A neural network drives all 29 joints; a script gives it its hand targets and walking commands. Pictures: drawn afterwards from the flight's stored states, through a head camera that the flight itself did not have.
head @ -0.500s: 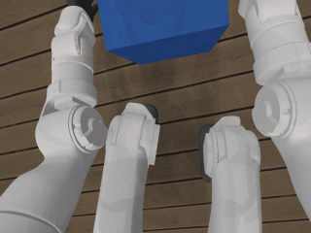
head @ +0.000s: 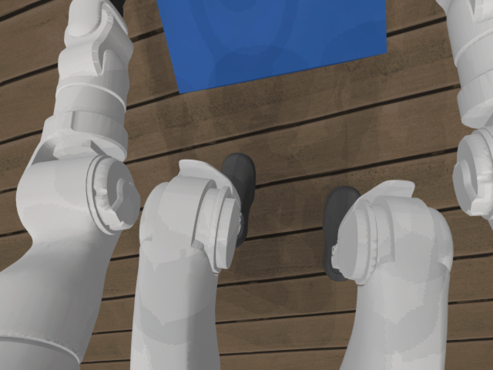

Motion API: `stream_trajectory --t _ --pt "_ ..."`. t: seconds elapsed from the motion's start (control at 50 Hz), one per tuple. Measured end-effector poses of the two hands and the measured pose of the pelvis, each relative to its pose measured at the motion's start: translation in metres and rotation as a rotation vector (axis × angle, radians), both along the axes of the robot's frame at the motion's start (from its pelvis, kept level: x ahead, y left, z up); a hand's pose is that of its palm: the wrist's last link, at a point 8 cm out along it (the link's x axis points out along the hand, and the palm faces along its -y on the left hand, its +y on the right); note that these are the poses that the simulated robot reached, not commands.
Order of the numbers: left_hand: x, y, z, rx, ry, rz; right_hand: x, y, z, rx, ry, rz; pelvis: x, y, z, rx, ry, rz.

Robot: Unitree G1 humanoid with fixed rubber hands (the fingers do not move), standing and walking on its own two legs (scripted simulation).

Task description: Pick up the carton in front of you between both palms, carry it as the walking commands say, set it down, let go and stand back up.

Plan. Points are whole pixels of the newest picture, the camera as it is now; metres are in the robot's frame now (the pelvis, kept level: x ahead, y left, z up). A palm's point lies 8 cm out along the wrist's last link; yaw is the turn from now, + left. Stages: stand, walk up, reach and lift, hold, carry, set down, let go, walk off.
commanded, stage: set down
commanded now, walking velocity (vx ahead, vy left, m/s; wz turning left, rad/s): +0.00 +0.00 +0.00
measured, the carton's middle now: out of the picture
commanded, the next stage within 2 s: let go in 1.02 s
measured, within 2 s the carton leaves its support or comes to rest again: neither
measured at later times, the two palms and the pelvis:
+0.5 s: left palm out of the picture +0.51 +0.26 -0.01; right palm out of the picture +0.60 -0.11 -0.01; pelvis +0.00 +0.00 +0.09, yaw +0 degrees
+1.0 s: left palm out of the picture +0.50 +0.27 +0.14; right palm out of the picture +0.60 -0.12 +0.14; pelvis +0.03 +0.00 +0.23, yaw +0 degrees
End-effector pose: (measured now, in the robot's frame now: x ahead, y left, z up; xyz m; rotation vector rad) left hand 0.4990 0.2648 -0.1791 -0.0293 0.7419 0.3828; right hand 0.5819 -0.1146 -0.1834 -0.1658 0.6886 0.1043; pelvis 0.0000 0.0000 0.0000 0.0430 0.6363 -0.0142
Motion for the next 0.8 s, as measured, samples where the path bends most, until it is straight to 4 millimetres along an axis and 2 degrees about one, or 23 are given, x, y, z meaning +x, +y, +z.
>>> stream_trajectory --t 0.08,0.18,0.34,0.56,0.8 --pt "0.008 0.0 0.018 -0.007 -0.049 0.0 0.01 0.006 0.024 0.004 -0.047 0.001 -0.003 0.003 0.0 -0.006 -0.008 0.008" --pt "0.012 -0.002 0.059 -0.012 -0.104 -0.004 0.017 0.016 0.068 -0.002 -0.075 -0.001 -0.004 0.004 0.014 -0.017 0.0 0.021" --pt "0.007 -0.003 0.122 -0.013 -0.096 0.003 0.017 0.016 0.131 -0.002 -0.036 -0.021 -0.001 0.003 0.057 -0.027 0.082 0.032" --pt "0.009 -0.002 0.181 0.006 -0.104 -0.002 0.019 0.002 0.186 0.001 -0.057 -0.022 0.007 0.003 0.107 -0.028 0.166 0.025" --pt "0.005 0.008 0.259 -0.002 -0.108 0.0 0.021 0.004 0.261 0.002 -0.049 -0.002 0.021 -0.001 0.174 -0.026 0.195 0.03"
